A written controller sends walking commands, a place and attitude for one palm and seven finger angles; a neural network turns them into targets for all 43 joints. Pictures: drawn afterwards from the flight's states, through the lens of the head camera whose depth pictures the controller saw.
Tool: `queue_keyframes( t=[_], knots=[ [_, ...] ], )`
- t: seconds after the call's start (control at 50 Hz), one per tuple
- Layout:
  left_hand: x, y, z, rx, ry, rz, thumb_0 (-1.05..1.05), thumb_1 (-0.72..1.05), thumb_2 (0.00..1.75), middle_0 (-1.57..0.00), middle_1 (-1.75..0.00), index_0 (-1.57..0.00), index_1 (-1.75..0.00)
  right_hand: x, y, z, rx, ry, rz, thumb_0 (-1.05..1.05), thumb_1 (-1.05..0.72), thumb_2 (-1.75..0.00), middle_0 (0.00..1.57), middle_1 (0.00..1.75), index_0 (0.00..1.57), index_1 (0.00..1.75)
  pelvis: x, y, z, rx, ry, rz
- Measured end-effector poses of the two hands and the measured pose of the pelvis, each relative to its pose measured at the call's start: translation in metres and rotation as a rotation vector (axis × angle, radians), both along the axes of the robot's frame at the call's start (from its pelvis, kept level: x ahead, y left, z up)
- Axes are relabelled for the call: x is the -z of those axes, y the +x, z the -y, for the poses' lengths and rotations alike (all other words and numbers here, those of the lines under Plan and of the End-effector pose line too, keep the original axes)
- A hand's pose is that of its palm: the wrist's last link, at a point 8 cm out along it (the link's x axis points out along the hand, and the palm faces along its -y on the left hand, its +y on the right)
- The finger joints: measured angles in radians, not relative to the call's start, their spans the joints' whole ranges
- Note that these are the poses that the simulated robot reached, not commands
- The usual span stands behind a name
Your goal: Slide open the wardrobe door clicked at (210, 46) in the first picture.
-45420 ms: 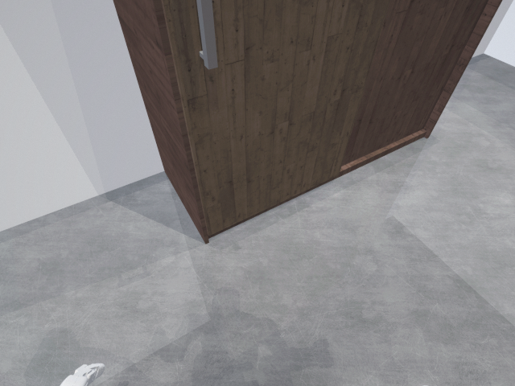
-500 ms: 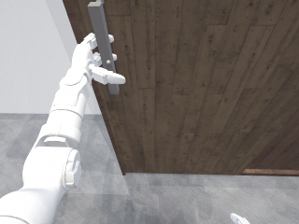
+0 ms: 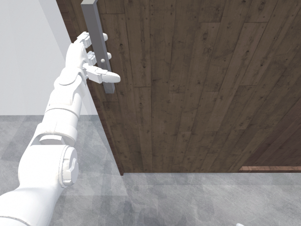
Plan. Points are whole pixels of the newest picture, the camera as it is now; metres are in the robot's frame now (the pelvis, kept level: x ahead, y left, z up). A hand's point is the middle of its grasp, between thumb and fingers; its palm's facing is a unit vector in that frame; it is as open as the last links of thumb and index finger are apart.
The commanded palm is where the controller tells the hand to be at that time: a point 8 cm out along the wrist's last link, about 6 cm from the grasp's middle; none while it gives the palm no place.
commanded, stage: slide the fingers in behind the handle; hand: left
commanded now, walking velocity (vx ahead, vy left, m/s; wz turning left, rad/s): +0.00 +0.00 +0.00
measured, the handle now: (103, 50) +0.52 +0.14 +0.21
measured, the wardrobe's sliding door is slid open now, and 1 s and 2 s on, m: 0.00 0.00 0.00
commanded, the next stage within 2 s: grip the handle and tug to test in 0.02 s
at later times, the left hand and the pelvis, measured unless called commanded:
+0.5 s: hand (102, 59) +0.48 +0.13 +0.21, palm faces +0.00 -1.00 +0.00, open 10.6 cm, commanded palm +0.45 +0.18 +0.21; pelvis +0.01 +0.00 +0.00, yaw +0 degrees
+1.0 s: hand (109, 60) +0.48 +0.11 +0.20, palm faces -0.01 -1.00 +0.00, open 5.5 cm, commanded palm +0.46 +0.18 +0.21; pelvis +0.00 +0.00 +0.00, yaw -1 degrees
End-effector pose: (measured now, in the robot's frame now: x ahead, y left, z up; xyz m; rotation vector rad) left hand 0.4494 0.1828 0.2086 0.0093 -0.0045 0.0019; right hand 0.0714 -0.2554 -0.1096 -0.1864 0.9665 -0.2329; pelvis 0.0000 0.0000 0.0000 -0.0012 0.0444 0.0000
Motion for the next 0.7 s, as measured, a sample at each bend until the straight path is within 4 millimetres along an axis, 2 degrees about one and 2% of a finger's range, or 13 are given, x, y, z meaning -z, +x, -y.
queue_keyframes(
  t=[0.14, 0.28, 0.7],
  knots=[
    [-0.002, 0.007, 0.007, -0.002, -0.014, 0.005, -0.01, -0.51, 0.29, -0.31, -1.20, -0.30, -1.20, -0.001, 0.005, -0.002, -0.002, 0.004, 0.024, 0.01, -0.90, -0.90, 0.20, 0.29, 0.20, 0.30, 0.000, 0.001, -0.001, 0.005, 0.002, -0.012],
    [0.000, 0.008, 0.001, -0.011, -0.006, 0.015, -0.01, -0.42, 0.33, -0.34, -1.23, -0.33, -1.22, -0.001, 0.006, -0.006, 0.001, 0.019, 0.026, 0.01, -0.90, -0.90, 0.20, 0.30, 0.20, 0.30, 0.000, 0.004, -0.001, 0.013, 0.002, -0.015],
    [0.005, 0.011, 0.000, 0.012, -0.012, 0.009, 0.00, 0.40, 0.69, -0.40, -1.33, -0.40, -1.34, -0.003, 0.024, -0.010, -0.017, 0.014, 0.028, 0.01, -0.90, -0.90, 0.20, 0.30, 0.20, 0.30, 0.000, 0.013, -0.005, 0.008, -0.003, -0.018]
  ],
)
